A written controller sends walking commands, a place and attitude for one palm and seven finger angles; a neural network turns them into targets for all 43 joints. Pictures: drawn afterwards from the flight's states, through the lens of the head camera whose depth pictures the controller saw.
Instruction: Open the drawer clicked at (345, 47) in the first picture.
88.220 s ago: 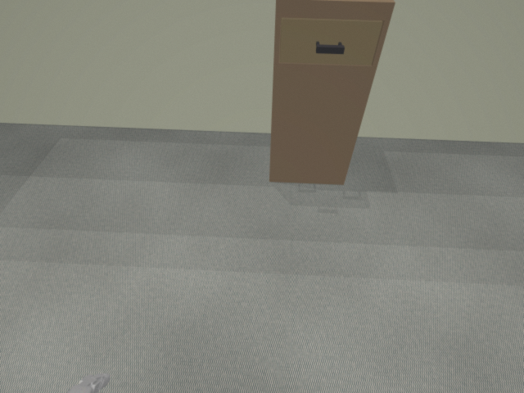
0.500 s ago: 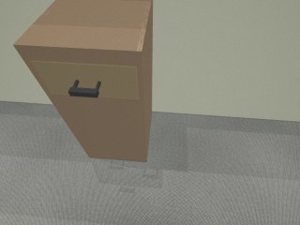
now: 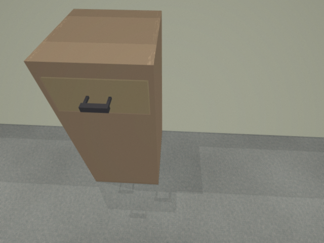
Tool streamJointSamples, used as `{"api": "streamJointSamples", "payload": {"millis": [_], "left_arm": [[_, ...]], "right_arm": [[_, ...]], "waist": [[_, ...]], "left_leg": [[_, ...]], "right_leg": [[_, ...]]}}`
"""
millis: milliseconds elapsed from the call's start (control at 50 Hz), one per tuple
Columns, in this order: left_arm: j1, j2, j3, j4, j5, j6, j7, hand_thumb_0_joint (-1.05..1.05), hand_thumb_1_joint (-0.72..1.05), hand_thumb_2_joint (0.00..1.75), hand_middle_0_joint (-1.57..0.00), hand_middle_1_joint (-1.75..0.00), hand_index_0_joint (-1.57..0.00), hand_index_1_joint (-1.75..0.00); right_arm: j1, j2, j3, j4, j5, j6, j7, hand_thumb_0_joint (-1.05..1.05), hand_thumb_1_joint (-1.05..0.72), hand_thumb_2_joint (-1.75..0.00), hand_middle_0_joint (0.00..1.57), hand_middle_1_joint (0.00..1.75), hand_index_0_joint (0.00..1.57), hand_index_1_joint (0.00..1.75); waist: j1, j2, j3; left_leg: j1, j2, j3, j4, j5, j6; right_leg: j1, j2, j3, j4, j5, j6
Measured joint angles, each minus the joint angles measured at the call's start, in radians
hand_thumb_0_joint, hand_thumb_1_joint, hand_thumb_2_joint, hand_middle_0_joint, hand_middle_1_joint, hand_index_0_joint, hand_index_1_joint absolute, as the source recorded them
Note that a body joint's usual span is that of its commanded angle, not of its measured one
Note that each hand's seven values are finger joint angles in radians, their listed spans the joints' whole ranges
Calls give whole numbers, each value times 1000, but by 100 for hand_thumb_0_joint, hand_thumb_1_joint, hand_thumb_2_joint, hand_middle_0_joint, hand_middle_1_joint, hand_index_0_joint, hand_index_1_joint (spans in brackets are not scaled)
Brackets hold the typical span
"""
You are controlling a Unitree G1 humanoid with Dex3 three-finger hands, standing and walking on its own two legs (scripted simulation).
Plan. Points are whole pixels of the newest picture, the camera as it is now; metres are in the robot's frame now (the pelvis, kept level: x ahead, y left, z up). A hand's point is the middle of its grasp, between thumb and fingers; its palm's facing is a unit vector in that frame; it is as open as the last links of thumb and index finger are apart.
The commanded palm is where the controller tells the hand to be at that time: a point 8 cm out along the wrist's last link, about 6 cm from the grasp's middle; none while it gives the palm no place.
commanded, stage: look again from close up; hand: left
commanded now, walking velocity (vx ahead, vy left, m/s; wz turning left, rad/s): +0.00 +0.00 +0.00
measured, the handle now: (96, 103) +0.56 +0.26 -0.01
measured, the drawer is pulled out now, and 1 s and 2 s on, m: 0.00 0.00 0.00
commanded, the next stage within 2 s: shuffle to correct the standing spot in 0.32 s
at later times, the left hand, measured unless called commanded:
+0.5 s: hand out of the picture -0.03 +0.20 -0.18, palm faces +0.02 -0.98 -0.17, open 7.4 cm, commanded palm none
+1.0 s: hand out of the picture +0.03 +0.22 -0.18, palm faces +0.03 -0.99 -0.17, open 7.3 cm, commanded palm none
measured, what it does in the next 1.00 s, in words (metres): shifts its weight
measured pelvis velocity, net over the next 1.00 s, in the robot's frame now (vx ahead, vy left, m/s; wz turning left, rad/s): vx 0.03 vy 0.06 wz -0.03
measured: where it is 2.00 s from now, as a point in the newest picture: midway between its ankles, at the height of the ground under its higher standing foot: outside the picture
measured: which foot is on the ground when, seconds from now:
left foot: down 0.00-1.00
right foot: down 0.00-1.00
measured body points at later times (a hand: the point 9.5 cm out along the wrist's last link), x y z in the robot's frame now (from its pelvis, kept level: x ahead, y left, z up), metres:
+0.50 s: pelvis -0.02 +0.03 +0.00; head -0.02 +0.03 +0.45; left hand -0.03 +0.25 -0.16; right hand -0.04 -0.18 -0.16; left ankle -0.02 +0.12 -0.74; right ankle +0.02 -0.10 -0.74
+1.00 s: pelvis +0.03 +0.06 +0.00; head +0.05 +0.07 +0.45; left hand +0.03 +0.27 -0.17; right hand +0.02 -0.15 -0.16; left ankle -0.01 +0.12 -0.74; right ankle +0.04 -0.07 -0.74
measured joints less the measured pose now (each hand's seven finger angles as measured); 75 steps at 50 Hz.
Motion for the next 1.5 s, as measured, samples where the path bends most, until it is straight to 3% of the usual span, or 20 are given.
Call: {"api": "streamJointSamples", "payload": {"millis": [180, 420, 620, 720, 760, 820, 900, 1020, 1100, 1380, 1500], "left_arm": [[-3, 2, -6, -21, 1, 12, -7, 1, 92, 89, -20, -30, -20, -30], [35, -7, -6, -22, 7, 20, -13, 1, 91, 89, -20, -30, -19, -29], [99, -30, 6, -12, 20, 18, -23, 1, 91, 89, -20, -30, -19, -29], [122, -38, 26, -24, 17, 10, -18, 1, 91, 89, -20, -30, -20, -30], [125, -34, 34, -27, 17, 13, -14, 1, 91, 89, -20, -30, -20, -30], [121, -28, 35, -19, 15, 28, -11, 1, 91, 89, -20, -30, -20, -29], [86, -31, 26, -12, 11, 29, -10, 1, 91, 89, -20, -30, -19, -29], [17, -18, 25, -20, 10, 14, -1, 2, 94, 89, -20, -30, -19, -29], [2, -17, 19, -17, 7, 7, -3, 2, 94, 89, -20, -30, -19, -29], [2, -16, 12, -3, 5, 23, 3, 2, 95, 89, -20, -30, -19, -29], [33, -6, -7, -43, 5, 16, -3, 1, 93, 89, -20, -30, -20, -30]], "right_arm": [[33, 26, 23, 3, -6, -13, -3, 1, -91, -90, 20, 30, 20, 30], [60, 39, 25, 24, -4, -15, 2, 1, -91, -90, 20, 30, 20, 30], [88, 26, 13, 34, -9, 1, 11, 0, -90, -90, 20, 30, 20, 30], [93, 15, 5, 26, -10, 6, 13, 0, -90, -90, 20, 30, 20, 30], [89, 18, 5, 24, -9, -3, 13, 0, -91, -90, 20, 30, 20, 30], [86, 27, 5, 14, -8, -28, 5, 0, -91, -90, 20, 30, 20, 30], [73, 43, 13, 7, -8, -41, -13, 0, -91, -90, 20, 30, 20, 30], [54, 76, 24, 30, -3, -37, -22, 1, -92, -90, 20, 30, 20, 30], [47, 72, 20, 52, 1, -30, -18, 1, -92, -90, 20, 30, 20, 30], [45, 77, 25, 90, 0, -30, -21, 0, -91, -90, 20, 30, 20, 30], [67, 45, 15, 8, -6, -33, -21, 0, -90, -90, 20, 30, 21, 30]], "waist": [[13, -21, -38], [18, -38, -29], [33, -29, -35], [38, -23, -38], [42, -42, -33], [46, -70, -34], [32, -58, -27], [30, -60, -7], [20, -22, -10], [21, -36, -5], [6, -36, -9]], "left_leg": [[16, -40, 20, 2, 5, 36], [7, -67, 37, -38, 41, 57], [-13, -61, 34, 26, -10, 58], [-62, -47, 27, 114, -75, 53], [-52, -50, 39, 79, -36, 57], [-25, -67, 62, 50, -36, 80], [22, -70, 78, -16, -22, 98], [51, -92, 99, -27, -34, 95], [68, -78, 98, -28, -46, 90], [105, -74, 97, -78, -20, 81], [47, -72, 71, -22, -27, 71]], "right_leg": [[0, -40, 22, 32, -7, 34], [-22, -64, 40, 15, 21, 52], [-40, -60, 36, 76, -33, 36], [-39, -59, 12, 88, -56, 46], [-34, -69, 13, 93, -66, 53], [-53, -83, 23, 155, -133, 25], [-92, -81, -1, 261, -204, 12], [-28, -90, -14, 74, -33, 30], [-7, -76, -16, 60, -47, 53], [24, -68, -18, 21, -30, 43], [-14, -75, -45, 61, -42, 33]]}}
